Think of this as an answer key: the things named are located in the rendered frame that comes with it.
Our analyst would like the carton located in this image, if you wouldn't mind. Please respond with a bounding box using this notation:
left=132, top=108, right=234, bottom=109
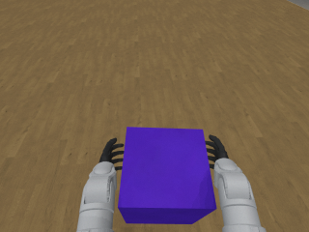
left=118, top=127, right=217, bottom=224

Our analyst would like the robot right hand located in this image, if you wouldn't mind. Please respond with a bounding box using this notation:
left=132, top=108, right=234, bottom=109
left=205, top=134, right=229, bottom=169

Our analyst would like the robot left forearm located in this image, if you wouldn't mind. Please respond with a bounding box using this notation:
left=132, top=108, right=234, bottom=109
left=76, top=161, right=117, bottom=232

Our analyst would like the robot right forearm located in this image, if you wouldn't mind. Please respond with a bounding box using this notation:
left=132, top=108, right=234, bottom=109
left=213, top=158, right=267, bottom=232

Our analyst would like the robot left hand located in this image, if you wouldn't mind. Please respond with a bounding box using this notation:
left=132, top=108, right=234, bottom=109
left=99, top=137, right=125, bottom=171

